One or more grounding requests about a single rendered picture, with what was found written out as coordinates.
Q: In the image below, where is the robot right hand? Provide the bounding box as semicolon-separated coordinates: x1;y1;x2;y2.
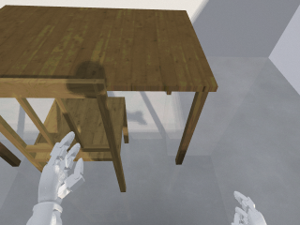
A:
231;191;267;225

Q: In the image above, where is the chair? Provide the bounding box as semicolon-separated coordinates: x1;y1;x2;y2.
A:
0;78;129;192

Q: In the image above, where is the robot left hand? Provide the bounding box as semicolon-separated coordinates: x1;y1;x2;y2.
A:
37;131;85;205

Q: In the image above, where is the table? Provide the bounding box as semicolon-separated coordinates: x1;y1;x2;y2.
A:
0;5;218;167

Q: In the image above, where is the robot left forearm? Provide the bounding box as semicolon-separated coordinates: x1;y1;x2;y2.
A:
26;202;63;225

